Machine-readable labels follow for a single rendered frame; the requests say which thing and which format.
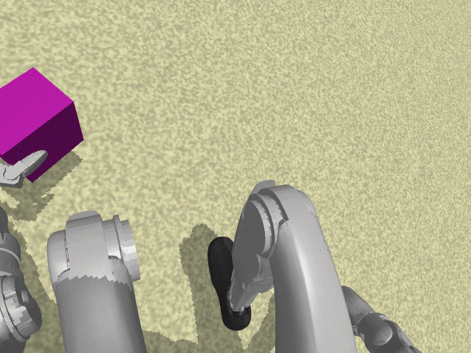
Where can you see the right robot arm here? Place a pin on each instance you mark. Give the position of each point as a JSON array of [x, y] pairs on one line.
[[381, 335]]

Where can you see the right robot foot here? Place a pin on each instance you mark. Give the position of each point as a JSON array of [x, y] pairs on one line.
[[221, 267]]

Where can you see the left robot hand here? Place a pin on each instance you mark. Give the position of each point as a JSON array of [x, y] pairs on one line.
[[12, 176]]

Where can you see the carton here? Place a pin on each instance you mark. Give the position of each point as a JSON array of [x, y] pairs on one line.
[[35, 115]]

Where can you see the right robot hand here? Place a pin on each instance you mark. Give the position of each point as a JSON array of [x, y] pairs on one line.
[[356, 306]]

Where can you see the left robot arm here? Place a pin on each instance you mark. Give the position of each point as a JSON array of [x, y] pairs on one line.
[[20, 315]]

